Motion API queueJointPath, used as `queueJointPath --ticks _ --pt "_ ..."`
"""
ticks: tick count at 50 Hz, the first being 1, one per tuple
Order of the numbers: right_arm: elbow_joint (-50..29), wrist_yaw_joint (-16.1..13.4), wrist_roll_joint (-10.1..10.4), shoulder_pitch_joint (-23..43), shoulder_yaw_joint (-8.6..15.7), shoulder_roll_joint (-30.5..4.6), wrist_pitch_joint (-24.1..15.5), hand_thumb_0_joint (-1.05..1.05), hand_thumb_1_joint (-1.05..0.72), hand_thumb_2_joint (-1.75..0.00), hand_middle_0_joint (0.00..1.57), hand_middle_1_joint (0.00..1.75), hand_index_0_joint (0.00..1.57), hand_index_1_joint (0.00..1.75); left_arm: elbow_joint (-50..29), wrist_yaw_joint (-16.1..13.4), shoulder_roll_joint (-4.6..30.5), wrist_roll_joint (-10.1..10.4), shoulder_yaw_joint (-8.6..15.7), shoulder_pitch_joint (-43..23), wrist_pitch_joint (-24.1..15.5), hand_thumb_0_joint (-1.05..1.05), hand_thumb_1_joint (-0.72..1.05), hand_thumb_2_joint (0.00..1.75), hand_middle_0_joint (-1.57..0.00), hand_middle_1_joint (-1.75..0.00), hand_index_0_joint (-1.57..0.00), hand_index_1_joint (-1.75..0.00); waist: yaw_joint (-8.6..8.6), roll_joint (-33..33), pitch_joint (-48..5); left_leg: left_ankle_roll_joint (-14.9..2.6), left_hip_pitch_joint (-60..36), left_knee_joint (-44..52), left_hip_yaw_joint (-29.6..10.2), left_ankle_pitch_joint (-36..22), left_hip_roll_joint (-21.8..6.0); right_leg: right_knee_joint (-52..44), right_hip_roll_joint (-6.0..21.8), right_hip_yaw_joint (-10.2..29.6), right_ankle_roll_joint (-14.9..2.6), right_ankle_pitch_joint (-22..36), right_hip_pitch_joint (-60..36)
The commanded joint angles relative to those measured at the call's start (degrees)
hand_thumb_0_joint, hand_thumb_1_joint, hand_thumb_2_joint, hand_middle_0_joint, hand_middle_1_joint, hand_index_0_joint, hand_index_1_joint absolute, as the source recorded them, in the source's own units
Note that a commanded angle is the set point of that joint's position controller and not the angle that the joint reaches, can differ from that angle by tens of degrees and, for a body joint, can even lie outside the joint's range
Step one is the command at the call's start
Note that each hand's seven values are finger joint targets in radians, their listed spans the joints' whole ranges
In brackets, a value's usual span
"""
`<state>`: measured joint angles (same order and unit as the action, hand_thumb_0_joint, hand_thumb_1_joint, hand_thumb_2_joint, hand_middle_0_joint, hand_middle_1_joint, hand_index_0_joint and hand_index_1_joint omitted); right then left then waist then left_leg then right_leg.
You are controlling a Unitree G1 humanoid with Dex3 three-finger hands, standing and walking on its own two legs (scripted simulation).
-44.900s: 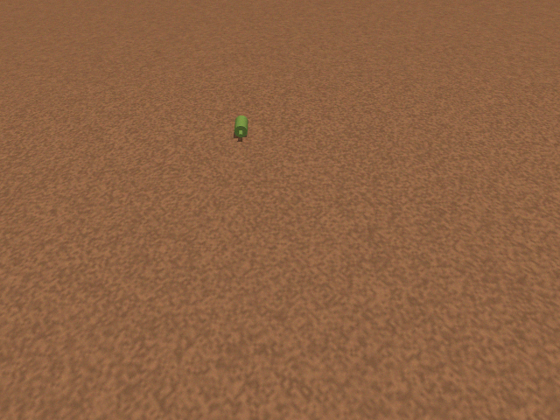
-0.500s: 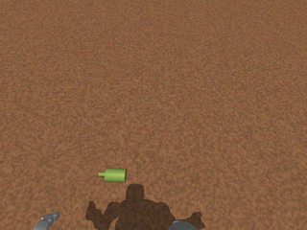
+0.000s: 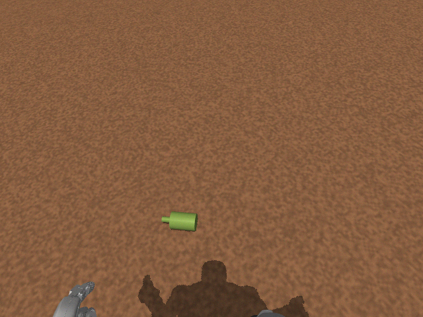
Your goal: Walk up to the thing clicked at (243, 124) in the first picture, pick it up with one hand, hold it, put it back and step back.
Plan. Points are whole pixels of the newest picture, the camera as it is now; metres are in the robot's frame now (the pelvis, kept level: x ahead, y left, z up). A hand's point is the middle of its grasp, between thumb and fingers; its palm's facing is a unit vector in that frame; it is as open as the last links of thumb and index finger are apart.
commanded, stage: step back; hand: left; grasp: from above
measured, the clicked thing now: (179, 220) +0.60 +0.22 -0.72
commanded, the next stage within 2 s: none
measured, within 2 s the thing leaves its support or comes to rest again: neither
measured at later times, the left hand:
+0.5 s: hand out of the picture -0.10 +0.26 -0.15, palm faces -0.09 -0.91 -0.41, open 7.4 cm
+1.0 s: hand out of the picture -0.19 +0.24 -0.14, palm faces +0.00 -0.94 -0.35, open 7.4 cm
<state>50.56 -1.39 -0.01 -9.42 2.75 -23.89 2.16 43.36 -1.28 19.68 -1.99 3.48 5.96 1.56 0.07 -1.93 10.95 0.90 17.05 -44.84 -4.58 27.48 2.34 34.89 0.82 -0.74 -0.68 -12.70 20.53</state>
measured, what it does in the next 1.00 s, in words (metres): walks backwards: left foot, then right foot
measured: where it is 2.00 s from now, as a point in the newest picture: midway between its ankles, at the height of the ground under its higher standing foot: outside the picture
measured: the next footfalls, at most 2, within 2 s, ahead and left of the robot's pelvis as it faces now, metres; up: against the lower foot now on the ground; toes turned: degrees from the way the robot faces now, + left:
left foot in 0.04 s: +0.02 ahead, +0.12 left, +0.00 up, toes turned -3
right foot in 0.46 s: -0.16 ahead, -0.14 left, +0.00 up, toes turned -3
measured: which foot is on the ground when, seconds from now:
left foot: up 0.00-0.02, down 0.04-0.50, up 0.52-0.82, down 0.84-1.00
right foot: down 0.00-0.06, up 0.08-0.44, down 0.46-0.86, up 0.88-1.00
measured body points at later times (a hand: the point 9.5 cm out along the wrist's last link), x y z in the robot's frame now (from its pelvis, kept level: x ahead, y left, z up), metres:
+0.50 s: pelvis -0.17 -0.02 -0.01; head -0.12 -0.03 +0.43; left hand -0.09 +0.30 -0.13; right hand -0.04 -0.34 -0.12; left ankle -0.02 +0.12 -0.72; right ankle -0.20 -0.14 -0.73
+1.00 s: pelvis -0.33 -0.01 +0.01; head -0.28 +0.01 +0.45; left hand -0.19 +0.29 -0.12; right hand -0.27 -0.32 -0.11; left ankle -0.31 +0.10 -0.72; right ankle -0.33 -0.15 -0.65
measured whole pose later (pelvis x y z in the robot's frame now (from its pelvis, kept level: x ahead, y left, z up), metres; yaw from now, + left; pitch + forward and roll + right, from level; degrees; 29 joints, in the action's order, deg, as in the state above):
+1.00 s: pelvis -0.33 -0.01 +0.01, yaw +1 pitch -2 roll -1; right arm 50.6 -0.6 -2.1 -12.3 1.9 -20.1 1.9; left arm 45.7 -1.1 21.4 -0.4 3.8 6.0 4.6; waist 1.4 1.6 9.0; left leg -1.5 15.7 -34.5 -2.0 16.4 0.4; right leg 66.3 -5.3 7.2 -0.8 -29.4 27.8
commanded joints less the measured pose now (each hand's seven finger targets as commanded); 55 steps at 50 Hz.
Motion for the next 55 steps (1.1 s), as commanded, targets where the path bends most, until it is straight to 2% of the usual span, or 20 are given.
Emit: queueJointPath --ticks 1,3,4,5,8,17,22,23,25,26,30,35,40,41,42,43,44,45,48,55 --pt "-2.6 -0.1 -1.4 -6.7 3.2 -8.7 -2.0 0.0 -0.9 -0.9 0.2 0.3 0.2 0.3 -4.1 -0.1 15.0 1.3 4.1 0.7 0.6 0.0 0.9 0.9 -0.2 -0.3 -0.2 -0.3 0.84 11.4 -16.5 -2.11 -6.4 20.5 3.1 -18.2 -1.3 0.2 9.9 11.7 -6.71 18.2 -10.5" --pt "-4.2 0.2 -2.7 -2.9 4.9 -16.6 -2.1 0.0 -0.9 -0.9 0.2 0.3 0.2 0.3 -4.7 0.0 10.9 1.7 3.2 1.2 0.8 0.0 0.9 0.9 -0.2 -0.3 -0.2 -0.3 0.34 -9.2 -13.9 -9.83 -9.7 26.1 -21.9 -27.6 -19.2 14.4 -4.8 5.1 -1.34 -13.0 6.9" --pt "-5.0 0.5 -2.1 -1.4 5.4 -19.8 -2.0 0.0 -0.9 -0.9 0.2 0.3 0.2 0.3 -4.2 -0.8 13.5 1.2 4.7 -1.6 0.9 0.0 0.9 0.9 -0.2 -0.3 -0.2 -0.3 3.09 -11.5 -11.8 -18.01 1.5 28.0 -27.7 -27.0 -26.0 26.9 -7.1 9.5 -0.42 -26.2 3.3" --pt "-5.1 0.2 -2.2 0.9 5.2 -18.5 -2.3 0.0 -0.9 -0.9 0.2 0.3 0.2 0.3 -3.2 -1.0 14.8 0.7 5.0 -1.7 1.0 0.0 0.9 0.9 -0.2 -0.3 -0.2 -0.3 2.41 -9.1 -8.8 -19.18 7.0 29.1 -28.6 -22.4 -26.0 34.4 -6.0 11.9 -0.52 -24.6 2.4" --pt "-6.7 -0.1 -2.4 7.8 3.3 -11.5 -2.4 0.0 -0.9 -0.9 0.2 0.3 0.2 0.3 -0.2 -0.1 12.8 2.0 4.7 6.7 1.3 0.0 0.9 0.9 -0.2 -0.3 -0.2 -0.3 -3.58 -5.0 -7.8 -12.16 0.4 25.2 -9.2 -28.8 -15.3 39.6 -7.8 13.6 -1.13 -14.8 7.3" --pt "-7.3 -0.4 -1.5 0.7 4.3 -11.9 -1.9 0.0 -0.9 -0.9 0.2 0.3 0.2 0.3 -0.3 0.3 11.9 1.0 3.9 8.1 0.4 0.0 0.9 0.9 -0.2 -0.3 -0.2 -0.3 1.67 -9.0 -15.1 -16.21 -16.9 19.5 -9.1 -33.6 -18.3 17.8 -2.5 8.2 3.26 -17.6 5.0" --pt "-8.7 0.0 -1.3 5.6 4.7 -14.2 0.0 0.0 -0.9 -0.9 0.2 0.3 0.2 0.3 5.6 1.0 12.2 0.8 4.6 18.0 -0.1 0.0 0.9 0.9 -0.2 -0.3 -0.2 -0.3 -2.12 -10.0 -17.0 -10.68 -1.9 15.9 -5.2 -20.8 -14.2 -9.0 -1.4 0.3 -0.1 -4.8 -13.2" --pt "-8.9 0.2 -0.7 5.9 4.1 -12.6 0.3 0.0 -0.9 -0.9 0.2 0.3 0.2 0.3 5.9 1.0 13.4 0.2 5.0 18.3 -0.2 0.0 0.9 0.9 -0.2 -0.3 -0.2 -0.3 -2.38 -6.1 -14.6 -7.64 3.6 13.1 -3.7 -13.6 -10.9 -10.8 -1.2 3.5 -1.47 -3.7 -13.8" --pt "-10.3 -0.2 -0.3 5.0 3.2 -7.6 0.2 0.0 -0.9 -0.9 0.2 0.3 0.2 0.3 1.6 1.3 22.8 -0.7 7.4 11.0 -0.4 0.0 0.9 0.9 -0.2 -0.3 -0.2 -0.3 -2.27 16.2 -8.8 -0.81 16.3 -8.2 0.1 4.9 4.8 -20.1 18.2 30.2 -10.4 -16.6 -2.7" --pt "-9.9 -0.9 -0.8 6.1 4.5 -10.6 0.4 0.0 -0.9 -0.9 0.2 0.3 0.2 0.3 -0.9 0.7 25.7 -1.0 7.6 5.8 -0.4 0.0 0.9 0.9 -0.2 -0.3 -0.2 -0.3 -3.88 18.9 -4.4 -0.19 11.2 -19.8 -5.0 6.2 1.2 -25.0 25.6 37.9 -16.93 -18.6 11.3" --pt "-4.6 -0.3 0.0 -2.6 3.3 -8.7 0.0 0.0 -0.9 -0.9 0.2 0.3 0.2 0.3 -2.2 0.1 15.6 -0.6 5.5 -3.6 -0.9 0.0 0.9 0.9 -0.2 -0.3 -0.2 -0.3 3.33 11.2 -4.7 -0.5 10.7 -26.6 -5.5 -4.2 6.3 -14.8 9.5 10.2 -7.62 2.2 4.2" --pt "-6.1 -0.6 -0.5 -0.9 2.3 -8.1 -1.1 0.0 -0.9 -0.9 0.2 0.3 0.2 0.3 -2.2 -0.9 14.2 -0.9 5.4 5.5 -0.7 0.0 0.9 0.9 -0.2 -0.3 -0.2 -0.3 -3.01 13.3 -10.1 1.05 15.6 -12.3 -2.4 2.0 2.8 -9.2 12.2 12.2 -10.2 15.0 -16.9" --pt "-4.3 -0.5 -1.4 -6.7 2.7 -7.4 -1.9 0.0 -0.9 -0.9 0.2 0.3 0.2 0.3 -2.9 -1.2 15.3 0.6 4.9 4.4 0.6 0.0 0.9 0.9 -0.2 -0.3 -0.2 -0.3 -1.54 15.2 -17.6 -1.28 3.8 15.9 3.1 -5.5 -1.1 0.8 13.4 11.5 -8.82 27.7 -22.4" --pt "-3.1 -0.4 -1.4 -8.9 3.0 -7.5 -2.0 0.0 -0.9 -0.9 0.2 0.3 0.2 0.3 -3.4 -0.8 15.3 1.0 4.5 3.2 1.2 0.0 0.9 0.9 -0.2 -0.3 -0.2 -0.3 -0.38 12.8 -17.8 -1.51 -1.6 24.2 5.6 -15.3 -0.3 3.6 11.7 9.6 -7.25 25.2 -18.6" --pt "-3.0 -0.5 -1.8 -8.8 3.9 -9.4 -2.0 0.0 -0.9 -0.9 0.2 0.3 0.2 0.3 -4.2 -0.6 13.6 1.0 3.7 2.5 1.5 0.0 0.9 0.9 -0.2 -0.3 -0.2 -0.3 -0.27 8.2 -17.5 -2.82 -6.4 24.0 -0.5 -22.8 -3.8 5.3 9.6 8.7 -4.64 16.5 -10.8" --pt "-3.7 -0.4 -2.5 -7.6 5.1 -14.2 -1.9 0.0 -0.9 -0.9 0.2 0.3 0.2 0.3 -4.8 -0.3 11.6 1.3 3.2 3.6 1.6 0.0 0.9 0.9 -0.2 -0.3 -0.2 -0.3 -1.31 -4.1 -17.1 -7.09 -11.9 23.4 -14.9 -32.5 -14.6 13.6 2.7 3.9 -1.71 1.5 1.3" --pt "-5.3 0.2 -2.3 -3.9 5.5 -19.4 -1.5 0.0 -0.9 -0.9 0.2 0.3 0.2 0.3 -5.4 -0.8 12.8 1.7 3.9 -0.5 1.6 0.0 0.9 0.9 -0.2 -0.3 -0.2 -0.3 0.63 -11.4 -14.1 -16.09 -4.7 24.2 -23.4 -36.8 -23.3 22.9 -4.3 3.1 -0.15 -23.8 5.2" --pt "-5.7 -0.2 -2.4 -2.2 5.7 -20.2 -1.8 0.0 -0.9 -0.9 0.2 0.3 0.2 0.3 -4.6 -1.3 14.5 1.1 4.5 -2.7 1.7 0.0 0.9 0.9 -0.2 -0.3 -0.2 -0.3 2.28 -11.5 -11.3 -20.27 4.9 26.2 -28.3 -34.1 -27.2 32.4 -2.9 9.8 0.05 -26.0 1.7" --pt "-6.7 -0.8 -2.5 4.2 3.3 -12.3 -2.0 0.0 -0.9 -0.9 0.2 0.3 0.2 0.3 -1.7 -0.5 13.2 2.2 4.4 2.6 1.9 0.0 0.9 0.9 -0.2 -0.3 -0.2 -0.3 -2.73 -4.2 -9.3 -14.25 -0.3 21.0 -9.8 -40.8 -16.5 39.7 -6.0 12.5 -0.68 -17.5 6.4" --pt "-6.0 -0.3 -2.2 -1.2 3.5 -11.1 -0.7 0.0 -0.9 -0.9 0.2 0.3 0.2 0.3 -0.3 -0.3 11.6 1.1 3.1 3.9 -0.4 0.0 0.9 0.9 -0.2 -0.3 -0.2 -0.3 1.66 -9.3 -14.3 -15.23 -16.2 15.3 -6.7 -41.3 -15.4 12.4 -2.2 4.3 2.61 -17.6 4.7"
